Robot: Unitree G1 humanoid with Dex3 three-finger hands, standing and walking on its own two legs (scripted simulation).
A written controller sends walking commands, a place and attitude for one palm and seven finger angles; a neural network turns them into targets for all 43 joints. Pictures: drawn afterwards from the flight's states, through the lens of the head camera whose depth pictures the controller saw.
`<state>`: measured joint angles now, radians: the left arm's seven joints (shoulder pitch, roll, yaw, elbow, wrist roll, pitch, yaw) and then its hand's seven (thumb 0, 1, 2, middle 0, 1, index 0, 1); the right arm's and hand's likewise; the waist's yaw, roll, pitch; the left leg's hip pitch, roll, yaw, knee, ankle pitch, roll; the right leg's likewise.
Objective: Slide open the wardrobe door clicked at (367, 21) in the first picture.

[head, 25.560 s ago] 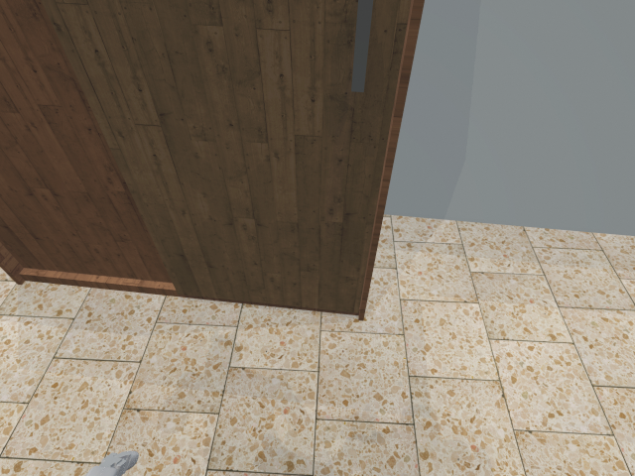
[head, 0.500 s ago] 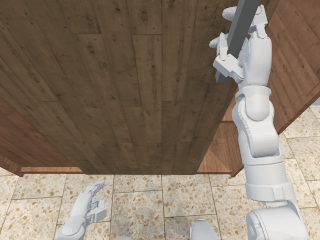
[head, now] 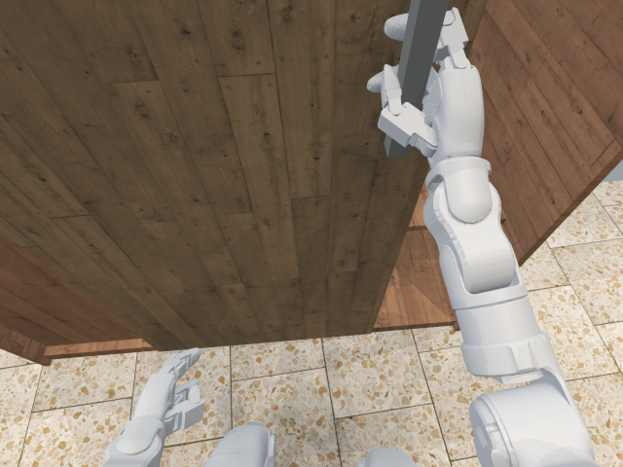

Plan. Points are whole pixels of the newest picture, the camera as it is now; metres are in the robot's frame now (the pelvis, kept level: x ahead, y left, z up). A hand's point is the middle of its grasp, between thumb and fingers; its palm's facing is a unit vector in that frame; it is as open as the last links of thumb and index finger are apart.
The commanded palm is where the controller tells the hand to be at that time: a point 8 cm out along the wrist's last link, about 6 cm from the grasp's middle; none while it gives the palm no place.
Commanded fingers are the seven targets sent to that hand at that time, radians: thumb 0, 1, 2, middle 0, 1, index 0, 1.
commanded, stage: step sideways, sliding the door along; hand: right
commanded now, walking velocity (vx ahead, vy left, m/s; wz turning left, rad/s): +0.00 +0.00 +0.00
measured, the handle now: (406, 70) +0.46 -0.12 +0.23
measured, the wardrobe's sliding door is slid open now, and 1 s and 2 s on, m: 0.28 0.46 0.52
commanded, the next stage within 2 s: stop walking and hold the door there in 1.52 s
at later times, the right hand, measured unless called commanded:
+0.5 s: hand (307, 119) +0.41 -0.01 +0.22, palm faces +0.02 +1.00 -0.07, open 6.5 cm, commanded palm +0.39 +0.01 +0.22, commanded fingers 0.00 -0.90 -0.90 0.45 1.40 0.45 1.40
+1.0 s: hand (200, 127) +0.40 +0.09 +0.22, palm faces -0.07 +1.00 -0.05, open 6.6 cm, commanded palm +0.39 +0.10 +0.23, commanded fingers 0.00 -0.90 -0.90 0.45 1.40 0.45 1.40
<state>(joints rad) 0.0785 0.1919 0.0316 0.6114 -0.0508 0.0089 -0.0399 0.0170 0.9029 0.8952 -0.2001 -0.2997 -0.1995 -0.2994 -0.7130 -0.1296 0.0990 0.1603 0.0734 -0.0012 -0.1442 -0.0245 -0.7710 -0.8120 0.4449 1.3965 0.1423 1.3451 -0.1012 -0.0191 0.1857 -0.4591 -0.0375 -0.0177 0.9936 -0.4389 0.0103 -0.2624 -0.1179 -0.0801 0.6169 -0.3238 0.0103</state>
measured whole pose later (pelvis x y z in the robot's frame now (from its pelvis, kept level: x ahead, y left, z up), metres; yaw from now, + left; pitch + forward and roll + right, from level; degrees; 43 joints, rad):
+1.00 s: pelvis -0.01 +0.14 -0.01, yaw -1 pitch +0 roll -1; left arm 0.02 0.21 0.04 0.59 -0.05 -0.02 -0.01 0.02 0.90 0.90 -0.20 -0.30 -0.20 -0.30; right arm -0.73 -0.09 0.12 0.13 0.07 0.00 -0.15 -0.01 -0.76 -0.80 0.41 1.40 0.12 1.34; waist -0.06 0.01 0.19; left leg -0.43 -0.03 0.02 0.72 -0.31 0.03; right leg -0.30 -0.08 -0.08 0.61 -0.29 0.03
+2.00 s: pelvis -0.01 +0.34 +0.00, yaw +2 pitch +0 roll +0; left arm 0.14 0.30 0.02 0.65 -0.05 0.03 0.08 0.02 0.90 0.90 -0.20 -0.30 -0.20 -0.30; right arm -0.57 -0.34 -0.19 0.34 0.07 0.06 -0.14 -0.02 -0.72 -0.82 0.46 1.40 0.21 1.33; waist 0.02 -0.02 -0.02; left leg -0.30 -0.03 0.02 0.51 -0.22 0.03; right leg -0.23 -0.01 -0.14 0.53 -0.30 -0.05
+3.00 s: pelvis +0.00 +0.32 +0.00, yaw +5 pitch +0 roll +1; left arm 0.19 0.23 -0.02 0.68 -0.03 0.02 0.11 0.02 0.90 0.89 -0.21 -0.30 -0.20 -0.30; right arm -0.50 -0.33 -0.17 0.32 0.07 0.02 -0.13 -0.02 -0.71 -0.82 0.46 1.40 0.22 1.34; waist 0.02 -0.02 -0.06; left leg -0.27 -0.04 -0.04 0.49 -0.21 0.00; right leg -0.19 -0.01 -0.20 0.51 -0.32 -0.07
